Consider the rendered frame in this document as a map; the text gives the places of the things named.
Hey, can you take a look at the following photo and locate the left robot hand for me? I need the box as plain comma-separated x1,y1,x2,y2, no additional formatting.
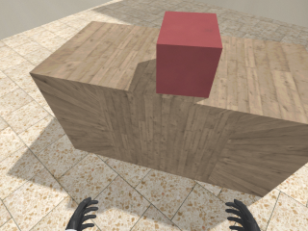
65,197,99,231

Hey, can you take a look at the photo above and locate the right robot hand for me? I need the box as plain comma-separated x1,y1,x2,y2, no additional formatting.
225,199,261,231

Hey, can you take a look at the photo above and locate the pedestal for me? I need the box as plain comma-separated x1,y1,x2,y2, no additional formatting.
29,21,308,198

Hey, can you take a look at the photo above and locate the carton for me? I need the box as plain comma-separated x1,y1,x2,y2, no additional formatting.
156,11,223,98

